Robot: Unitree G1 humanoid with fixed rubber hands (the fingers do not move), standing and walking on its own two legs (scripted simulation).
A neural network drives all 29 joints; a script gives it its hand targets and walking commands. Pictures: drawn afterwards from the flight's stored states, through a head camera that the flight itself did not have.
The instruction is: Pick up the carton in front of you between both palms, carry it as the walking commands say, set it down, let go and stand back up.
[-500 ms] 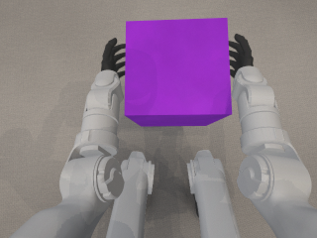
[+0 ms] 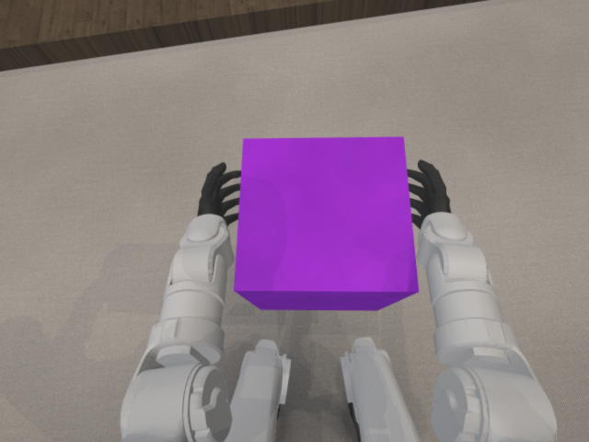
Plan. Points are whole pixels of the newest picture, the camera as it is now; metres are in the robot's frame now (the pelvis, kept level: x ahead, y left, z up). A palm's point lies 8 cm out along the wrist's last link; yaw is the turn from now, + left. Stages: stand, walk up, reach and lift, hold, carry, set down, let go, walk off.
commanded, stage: reach and lift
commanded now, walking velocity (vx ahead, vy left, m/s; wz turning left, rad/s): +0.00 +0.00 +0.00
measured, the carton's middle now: (320, 237) +0.43 -0.01 -0.12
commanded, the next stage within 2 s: hold in 1.82 s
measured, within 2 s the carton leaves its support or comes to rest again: neither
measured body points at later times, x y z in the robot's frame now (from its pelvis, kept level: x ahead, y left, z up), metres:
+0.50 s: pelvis +0.05 +0.00 +0.14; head +0.13 +0.00 +0.58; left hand +0.40 +0.15 +0.10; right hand +0.40 -0.16 +0.10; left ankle +0.08 +0.13 -0.54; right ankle +0.08 -0.13 -0.54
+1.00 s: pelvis +0.06 +0.00 +0.20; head +0.03 +0.00 +0.64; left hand +0.37 +0.15 +0.21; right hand +0.36 -0.15 +0.21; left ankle +0.08 +0.13 -0.54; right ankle +0.08 -0.13 -0.54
